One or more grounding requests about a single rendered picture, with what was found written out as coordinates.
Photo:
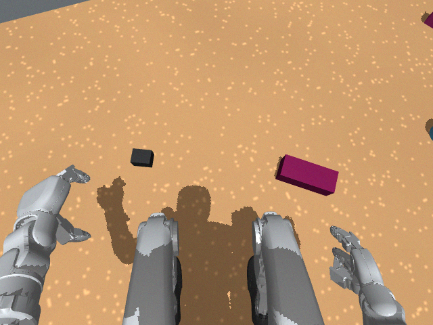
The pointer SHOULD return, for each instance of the right robot foot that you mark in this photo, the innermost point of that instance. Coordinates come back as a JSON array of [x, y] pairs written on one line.
[[257, 318]]

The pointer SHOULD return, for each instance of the left robot hand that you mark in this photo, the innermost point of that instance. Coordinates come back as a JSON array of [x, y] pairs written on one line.
[[49, 196]]

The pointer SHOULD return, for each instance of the left robot arm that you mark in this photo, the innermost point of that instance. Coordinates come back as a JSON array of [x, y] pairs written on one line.
[[23, 266]]

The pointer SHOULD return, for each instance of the right robot hand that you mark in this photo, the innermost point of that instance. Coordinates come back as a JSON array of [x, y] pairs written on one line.
[[355, 270]]

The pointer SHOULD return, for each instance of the right robot arm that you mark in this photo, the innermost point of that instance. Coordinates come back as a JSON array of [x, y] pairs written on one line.
[[379, 306]]

